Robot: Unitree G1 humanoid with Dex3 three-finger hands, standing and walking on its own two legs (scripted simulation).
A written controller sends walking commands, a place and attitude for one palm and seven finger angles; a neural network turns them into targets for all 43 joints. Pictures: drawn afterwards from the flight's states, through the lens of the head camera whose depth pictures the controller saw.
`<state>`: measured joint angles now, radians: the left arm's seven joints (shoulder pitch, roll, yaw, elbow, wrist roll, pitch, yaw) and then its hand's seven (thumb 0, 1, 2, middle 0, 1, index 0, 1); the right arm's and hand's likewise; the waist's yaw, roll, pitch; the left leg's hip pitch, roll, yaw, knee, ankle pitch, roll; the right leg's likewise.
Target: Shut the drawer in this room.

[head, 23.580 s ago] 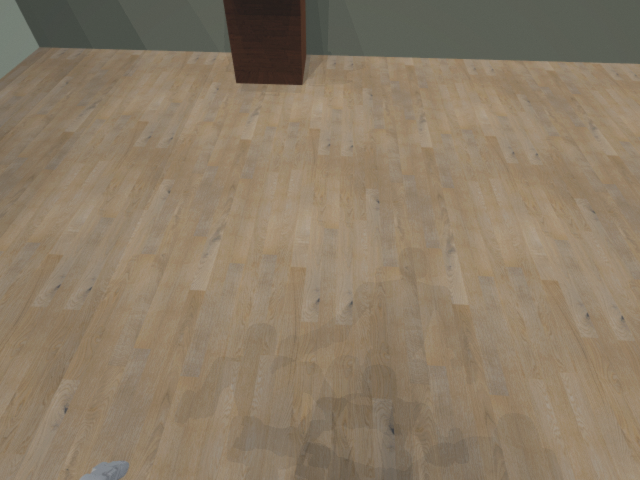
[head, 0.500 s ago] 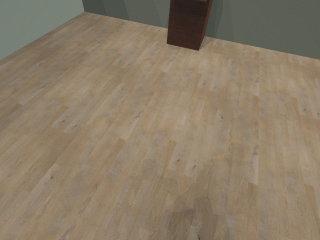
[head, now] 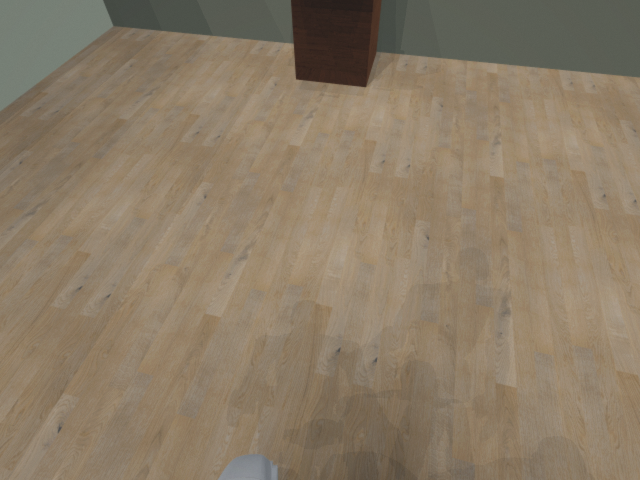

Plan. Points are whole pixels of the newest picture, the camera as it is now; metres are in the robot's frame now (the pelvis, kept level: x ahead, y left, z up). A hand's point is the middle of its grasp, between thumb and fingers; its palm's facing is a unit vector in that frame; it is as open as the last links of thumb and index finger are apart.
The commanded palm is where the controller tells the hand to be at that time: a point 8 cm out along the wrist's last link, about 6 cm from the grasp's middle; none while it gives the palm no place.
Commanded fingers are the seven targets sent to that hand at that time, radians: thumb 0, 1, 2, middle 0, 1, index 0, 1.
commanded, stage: turn or walk to find it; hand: left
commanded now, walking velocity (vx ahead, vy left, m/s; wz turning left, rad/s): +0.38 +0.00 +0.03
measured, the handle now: out of the picture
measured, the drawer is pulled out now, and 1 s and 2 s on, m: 0.17 0.17 0.17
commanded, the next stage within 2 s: stand and wait in 1.70 s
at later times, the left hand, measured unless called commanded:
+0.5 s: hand (183, 398) +0.26 +0.23 -0.16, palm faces +0.03 -0.99 -0.16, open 7.4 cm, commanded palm none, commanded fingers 0.00 0.90 0.90 -0.20 -0.30 -0.20 -0.30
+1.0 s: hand (242, 278) +0.48 +0.17 -0.15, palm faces +0.06 -0.97 -0.24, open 7.1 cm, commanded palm none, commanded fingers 0.00 0.90 0.90 -0.20 -0.30 -0.20 -0.30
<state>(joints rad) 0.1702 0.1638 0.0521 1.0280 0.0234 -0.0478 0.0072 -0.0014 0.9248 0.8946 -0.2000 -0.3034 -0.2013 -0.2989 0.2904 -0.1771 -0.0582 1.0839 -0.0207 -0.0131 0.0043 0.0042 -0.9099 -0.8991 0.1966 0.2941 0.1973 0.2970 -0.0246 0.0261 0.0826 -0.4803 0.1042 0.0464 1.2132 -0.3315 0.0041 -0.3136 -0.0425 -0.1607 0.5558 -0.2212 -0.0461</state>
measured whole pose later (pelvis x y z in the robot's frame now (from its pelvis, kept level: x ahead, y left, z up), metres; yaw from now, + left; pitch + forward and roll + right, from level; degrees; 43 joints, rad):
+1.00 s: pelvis +0.45 -0.02 +0.01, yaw +1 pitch +0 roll +0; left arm 0.25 0.17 0.06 1.08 0.03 -0.08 0.01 -0.02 0.95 0.89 -0.20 -0.30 -0.20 -0.30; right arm 0.19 -0.19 -0.07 1.04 -0.02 -0.02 0.01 0.00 -0.91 -0.90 0.19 0.29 0.19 0.30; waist 0.00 0.03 0.05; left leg -0.59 0.14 0.05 1.08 -0.20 -0.03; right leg -0.17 -0.03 -0.21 0.42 -0.25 -0.05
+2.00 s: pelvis +0.87 -0.01 +0.01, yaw +1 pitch -1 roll +0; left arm 0.16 0.16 0.04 1.05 0.02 -0.06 0.02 -0.03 0.96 0.89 -0.20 -0.30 -0.20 -0.30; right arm 0.21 -0.18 -0.04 1.07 -0.01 -0.01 -0.02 0.00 -0.92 -0.90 0.20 0.29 0.20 0.30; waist -0.01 0.04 0.07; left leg -0.46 0.10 0.06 0.92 -0.33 -0.05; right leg -0.22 -0.04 -0.18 0.45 -0.22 -0.04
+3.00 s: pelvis +1.00 -0.02 +0.01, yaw +1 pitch -1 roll +0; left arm 0.28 0.14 0.00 1.15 0.01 -0.01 0.04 0.01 0.93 0.89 -0.20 -0.30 -0.20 -0.30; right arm 0.27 -0.13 -0.01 1.17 0.00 -0.01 -0.04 0.00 -0.91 -0.90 0.20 0.29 0.20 0.30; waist 0.01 0.00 0.03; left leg -0.10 0.07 0.10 0.40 -0.28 -0.04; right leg -0.14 -0.03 -0.11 0.42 -0.26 0.00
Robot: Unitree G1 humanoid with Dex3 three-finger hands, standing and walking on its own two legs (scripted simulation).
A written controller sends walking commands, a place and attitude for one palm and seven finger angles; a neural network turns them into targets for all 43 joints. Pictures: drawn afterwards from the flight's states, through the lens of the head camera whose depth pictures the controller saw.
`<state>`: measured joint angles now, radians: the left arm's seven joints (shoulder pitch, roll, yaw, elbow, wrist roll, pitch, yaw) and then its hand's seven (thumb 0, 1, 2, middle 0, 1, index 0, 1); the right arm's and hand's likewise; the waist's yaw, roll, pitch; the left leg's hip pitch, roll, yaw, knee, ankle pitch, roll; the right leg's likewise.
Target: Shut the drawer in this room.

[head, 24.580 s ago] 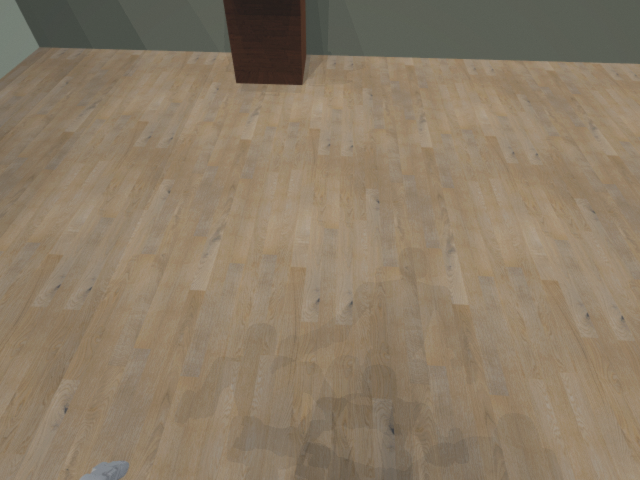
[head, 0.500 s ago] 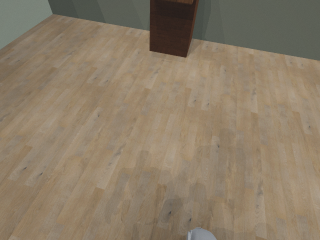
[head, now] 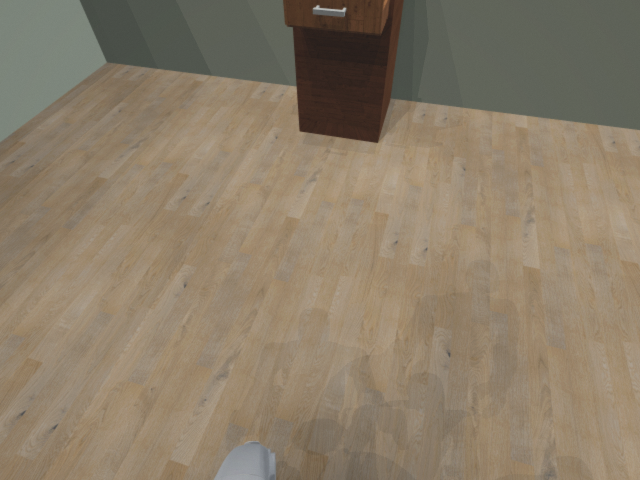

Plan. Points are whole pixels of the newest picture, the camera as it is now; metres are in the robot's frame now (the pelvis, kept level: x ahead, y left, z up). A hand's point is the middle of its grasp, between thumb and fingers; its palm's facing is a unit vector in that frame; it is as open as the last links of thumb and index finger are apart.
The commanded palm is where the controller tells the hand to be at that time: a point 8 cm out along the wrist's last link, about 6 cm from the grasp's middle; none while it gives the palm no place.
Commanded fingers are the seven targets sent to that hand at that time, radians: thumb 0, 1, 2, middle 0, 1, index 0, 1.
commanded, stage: turn or walk to find it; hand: left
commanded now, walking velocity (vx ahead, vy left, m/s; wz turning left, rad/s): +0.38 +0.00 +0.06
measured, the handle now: (329, 10) +1.67 +0.06 -0.08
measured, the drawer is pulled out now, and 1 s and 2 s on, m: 0.17 0.17 0.17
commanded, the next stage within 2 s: stand and wait in 0.70 s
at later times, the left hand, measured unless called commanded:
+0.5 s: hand (181, 397) +0.26 +0.25 -0.17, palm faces +0.05 -0.98 -0.17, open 7.4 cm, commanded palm none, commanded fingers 0.00 0.90 0.90 -0.20 -0.30 -0.20 -0.30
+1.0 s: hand (242, 281) +0.49 +0.19 -0.16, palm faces +0.03 -0.97 -0.23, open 7.1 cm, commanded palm none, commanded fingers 0.00 0.90 0.90 -0.20 -0.30 -0.20 -0.30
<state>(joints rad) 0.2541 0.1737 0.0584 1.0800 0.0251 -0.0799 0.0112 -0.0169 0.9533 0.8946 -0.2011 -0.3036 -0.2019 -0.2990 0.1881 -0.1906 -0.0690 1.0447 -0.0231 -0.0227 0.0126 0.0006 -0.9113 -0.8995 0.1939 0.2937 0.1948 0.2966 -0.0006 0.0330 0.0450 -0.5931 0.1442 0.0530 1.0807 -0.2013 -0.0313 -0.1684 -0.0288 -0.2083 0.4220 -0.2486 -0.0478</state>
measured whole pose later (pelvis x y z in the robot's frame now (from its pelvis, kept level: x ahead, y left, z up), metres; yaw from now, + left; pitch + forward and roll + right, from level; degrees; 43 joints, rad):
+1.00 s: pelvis +0.42 +0.00 +0.00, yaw +0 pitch -1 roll +0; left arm 0.16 0.16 0.04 1.05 0.02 -0.06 0.02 -0.03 0.96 0.89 -0.20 -0.30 -0.20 -0.30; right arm 0.21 -0.18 -0.04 1.07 -0.01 -0.01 -0.02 0.00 -0.92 -0.90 0.20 0.29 0.20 0.30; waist -0.01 0.04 0.07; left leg -0.46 0.10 0.06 0.92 -0.33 -0.05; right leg -0.22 -0.04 -0.18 0.45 -0.22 -0.04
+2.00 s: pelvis +0.54 +0.00 +0.00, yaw +1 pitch -1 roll +0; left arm 0.28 0.14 0.00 1.15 0.01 -0.01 0.04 0.01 0.93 0.89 -0.20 -0.30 -0.20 -0.30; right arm 0.27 -0.13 -0.01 1.17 0.00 -0.01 -0.04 0.00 -0.91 -0.90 0.20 0.29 0.20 0.30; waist 0.01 0.00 0.03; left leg -0.10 0.07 0.10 0.40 -0.28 -0.04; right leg -0.14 -0.03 -0.11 0.42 -0.26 0.00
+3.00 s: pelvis +0.57 -0.01 -0.01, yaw +0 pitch +0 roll +1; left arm 0.32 0.14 0.03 1.11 0.03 -0.02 -0.01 0.00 0.91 0.90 -0.20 -0.30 -0.20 -0.30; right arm 0.41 -0.13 -0.04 1.15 -0.01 -0.02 -0.02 0.00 -0.91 -0.90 0.20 0.29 0.20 0.30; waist -0.01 0.03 0.03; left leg -0.13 0.06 0.11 0.56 -0.42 -0.01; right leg -0.25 -0.06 -0.17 0.61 -0.34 -0.03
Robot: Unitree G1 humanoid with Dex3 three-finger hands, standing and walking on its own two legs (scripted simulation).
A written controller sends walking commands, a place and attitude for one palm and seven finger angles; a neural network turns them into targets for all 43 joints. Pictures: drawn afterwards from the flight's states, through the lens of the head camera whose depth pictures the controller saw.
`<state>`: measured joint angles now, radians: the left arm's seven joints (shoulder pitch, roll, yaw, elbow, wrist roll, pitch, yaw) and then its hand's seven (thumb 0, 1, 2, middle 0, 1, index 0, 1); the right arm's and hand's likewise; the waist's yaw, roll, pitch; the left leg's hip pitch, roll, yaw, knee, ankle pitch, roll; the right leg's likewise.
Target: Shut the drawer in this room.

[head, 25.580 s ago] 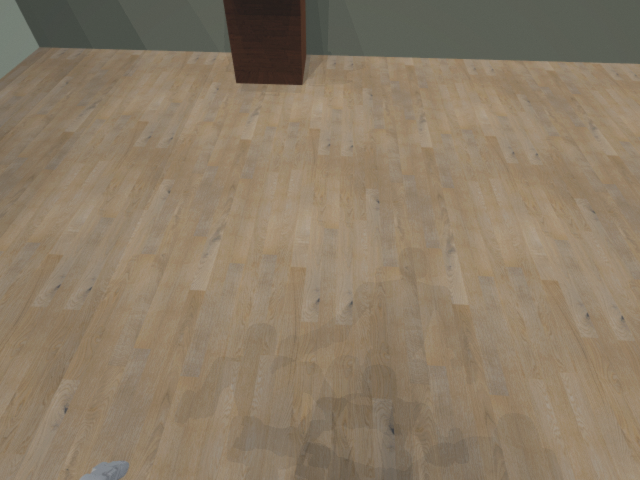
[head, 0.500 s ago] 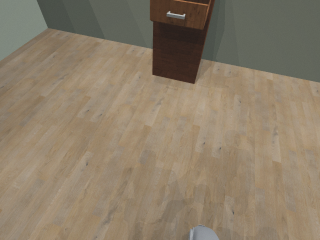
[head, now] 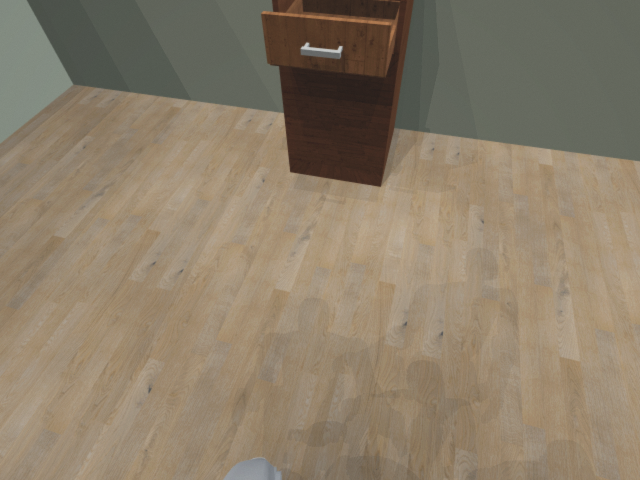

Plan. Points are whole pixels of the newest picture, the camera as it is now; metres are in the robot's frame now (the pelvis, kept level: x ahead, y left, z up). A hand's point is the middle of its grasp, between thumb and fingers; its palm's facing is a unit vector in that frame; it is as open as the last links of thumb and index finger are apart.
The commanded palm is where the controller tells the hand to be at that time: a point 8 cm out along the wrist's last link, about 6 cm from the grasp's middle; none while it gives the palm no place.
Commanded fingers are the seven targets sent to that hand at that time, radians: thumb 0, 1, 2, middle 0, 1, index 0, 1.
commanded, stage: stand and wait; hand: left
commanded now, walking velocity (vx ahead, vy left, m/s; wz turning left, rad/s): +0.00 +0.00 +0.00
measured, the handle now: (322, 49) +1.25 +0.06 -0.08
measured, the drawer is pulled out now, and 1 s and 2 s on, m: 0.17 0.17 0.17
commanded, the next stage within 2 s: turn or walk to find it in 0.04 s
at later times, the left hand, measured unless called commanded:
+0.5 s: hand out of the picture +0.10 +0.19 -0.18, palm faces +0.03 -0.98 -0.20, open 7.3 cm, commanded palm none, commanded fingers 0.00 0.90 0.90 -0.20 -0.30 -0.20 -0.30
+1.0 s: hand out of the picture +0.12 +0.16 -0.18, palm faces +0.05 -0.98 -0.18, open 7.3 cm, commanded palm none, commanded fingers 0.00 0.90 0.90 -0.20 -0.30 -0.20 -0.30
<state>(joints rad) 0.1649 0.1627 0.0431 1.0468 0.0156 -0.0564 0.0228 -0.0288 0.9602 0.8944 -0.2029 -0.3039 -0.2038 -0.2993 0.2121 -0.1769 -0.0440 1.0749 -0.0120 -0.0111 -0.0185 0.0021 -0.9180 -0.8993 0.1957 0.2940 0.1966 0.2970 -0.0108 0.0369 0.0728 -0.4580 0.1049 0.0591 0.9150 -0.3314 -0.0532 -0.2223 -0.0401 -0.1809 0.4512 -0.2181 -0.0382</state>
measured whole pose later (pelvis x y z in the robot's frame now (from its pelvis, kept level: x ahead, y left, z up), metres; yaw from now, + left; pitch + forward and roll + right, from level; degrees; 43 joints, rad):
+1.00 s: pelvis +0.13 -0.01 +0.00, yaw +1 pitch -1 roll +0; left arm 0.28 0.14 0.00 1.15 0.01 -0.01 0.04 0.01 0.93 0.89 -0.20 -0.30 -0.20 -0.30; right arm 0.27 -0.13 -0.01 1.17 0.00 -0.01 -0.04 0.00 -0.91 -0.90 0.20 0.29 0.20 0.30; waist 0.01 0.00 0.03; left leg -0.10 0.07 0.10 0.40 -0.28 -0.04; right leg -0.14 -0.03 -0.11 0.42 -0.26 0.00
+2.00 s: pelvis +0.16 -0.01 -0.01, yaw +0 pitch +0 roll +1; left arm 0.32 0.14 0.03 1.11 0.03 -0.02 -0.01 0.00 0.91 0.90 -0.20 -0.30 -0.20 -0.30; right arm 0.41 -0.13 -0.04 1.15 -0.01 -0.02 -0.02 0.00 -0.91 -0.90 0.20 0.29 0.20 0.30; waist -0.01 0.03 0.03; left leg -0.13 0.06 0.11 0.56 -0.42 -0.01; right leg -0.25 -0.06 -0.17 0.61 -0.34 -0.03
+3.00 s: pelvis +0.54 -0.01 -0.01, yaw -4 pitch +0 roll +1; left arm 0.12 0.17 0.03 0.96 0.02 -0.01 0.01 0.00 0.91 0.89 -0.20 -0.30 -0.20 -0.30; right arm 0.20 -0.21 -0.04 1.05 -0.01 0.02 -0.02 0.00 -0.91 -0.90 0.20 0.29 0.20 0.30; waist -0.01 0.04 0.12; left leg -0.40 0.06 0.05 1.11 -0.49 -0.05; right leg -0.36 -0.01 -0.10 0.58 -0.21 -0.06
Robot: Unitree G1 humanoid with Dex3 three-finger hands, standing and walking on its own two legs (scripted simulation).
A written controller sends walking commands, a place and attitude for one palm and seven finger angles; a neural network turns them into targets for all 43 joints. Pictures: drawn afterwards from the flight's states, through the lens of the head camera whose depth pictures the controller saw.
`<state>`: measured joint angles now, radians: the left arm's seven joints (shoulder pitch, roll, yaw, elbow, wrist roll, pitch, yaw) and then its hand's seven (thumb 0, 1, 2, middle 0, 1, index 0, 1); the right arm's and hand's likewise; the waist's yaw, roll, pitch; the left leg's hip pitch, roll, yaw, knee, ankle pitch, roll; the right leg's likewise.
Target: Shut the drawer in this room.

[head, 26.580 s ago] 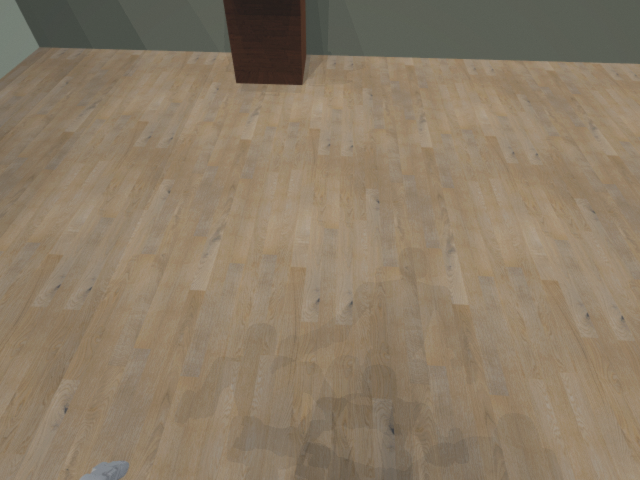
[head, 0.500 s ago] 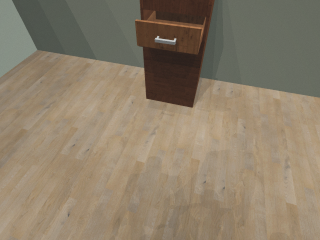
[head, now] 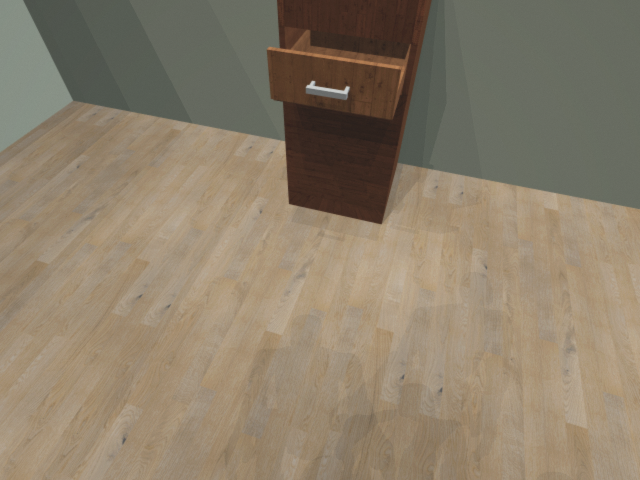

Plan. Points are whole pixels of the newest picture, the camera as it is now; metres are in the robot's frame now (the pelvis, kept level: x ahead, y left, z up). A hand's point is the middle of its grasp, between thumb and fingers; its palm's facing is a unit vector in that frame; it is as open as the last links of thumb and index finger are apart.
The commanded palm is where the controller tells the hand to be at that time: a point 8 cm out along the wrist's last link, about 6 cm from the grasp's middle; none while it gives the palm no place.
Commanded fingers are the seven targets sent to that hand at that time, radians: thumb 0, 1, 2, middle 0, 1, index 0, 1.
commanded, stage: look at it before walking up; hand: left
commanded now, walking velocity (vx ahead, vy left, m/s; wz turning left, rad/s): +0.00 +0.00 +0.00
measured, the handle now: (328, 89) +1.12 +0.05 -0.08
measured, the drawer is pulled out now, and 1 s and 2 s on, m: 0.17 0.17 0.17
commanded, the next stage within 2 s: walk to a spot facing it in 0.56 s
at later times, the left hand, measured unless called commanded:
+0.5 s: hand out of the picture -0.02 +0.18 -0.18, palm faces +0.03 -0.98 -0.18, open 7.3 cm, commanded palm none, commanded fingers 0.00 0.90 0.90 -0.20 -0.30 -0.20 -0.30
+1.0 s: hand out of the picture +0.02 +0.17 -0.18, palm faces +0.02 -0.98 -0.20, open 7.3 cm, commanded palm none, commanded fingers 0.00 0.90 0.90 -0.20 -0.30 -0.20 -0.30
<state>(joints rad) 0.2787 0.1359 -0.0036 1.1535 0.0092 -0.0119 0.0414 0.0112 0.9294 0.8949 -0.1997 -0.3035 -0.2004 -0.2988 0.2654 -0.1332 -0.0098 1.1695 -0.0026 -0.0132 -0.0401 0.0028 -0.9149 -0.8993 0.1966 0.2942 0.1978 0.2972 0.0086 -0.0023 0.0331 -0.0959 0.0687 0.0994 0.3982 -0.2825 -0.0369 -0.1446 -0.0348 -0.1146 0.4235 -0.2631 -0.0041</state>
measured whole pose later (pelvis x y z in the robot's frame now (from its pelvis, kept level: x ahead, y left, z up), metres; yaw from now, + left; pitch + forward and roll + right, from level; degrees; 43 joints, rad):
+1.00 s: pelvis +0.03 +0.00 -0.02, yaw -1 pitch +0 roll +1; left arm 0.32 0.14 0.03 1.11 0.03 -0.02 -0.01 0.00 0.91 0.90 -0.20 -0.30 -0.20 -0.30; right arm 0.41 -0.13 -0.04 1.15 -0.01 -0.02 -0.02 0.00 -0.91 -0.90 0.20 0.29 0.20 0.30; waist -0.01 0.03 0.03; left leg -0.13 0.06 0.11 0.56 -0.42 -0.01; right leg -0.25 -0.06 -0.17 0.61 -0.34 -0.03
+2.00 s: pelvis +0.41 -0.01 -0.01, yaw -5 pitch +0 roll +1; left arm 0.12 0.17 0.03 0.96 0.02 -0.01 0.01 0.00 0.91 0.89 -0.20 -0.30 -0.20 -0.30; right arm 0.20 -0.21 -0.04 1.05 -0.01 0.02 -0.02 0.00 -0.91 -0.90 0.20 0.29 0.20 0.30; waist -0.01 0.04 0.12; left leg -0.40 0.06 0.05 1.11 -0.49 -0.05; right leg -0.36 -0.01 -0.10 0.58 -0.21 -0.06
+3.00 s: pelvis +0.56 -0.07 +0.00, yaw -11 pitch -1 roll +0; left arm 0.16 0.15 0.05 1.03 0.01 -0.07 0.03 -0.04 0.96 0.89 -0.20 -0.30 -0.20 -0.30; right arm 0.29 -0.16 -0.06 1.10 -0.02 0.00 -0.01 0.00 -0.91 -0.90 0.20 0.29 0.20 0.30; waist -0.03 0.03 0.05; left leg -0.47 0.11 0.08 1.00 -0.31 -0.03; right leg -0.17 -0.02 -0.20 0.41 -0.22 -0.06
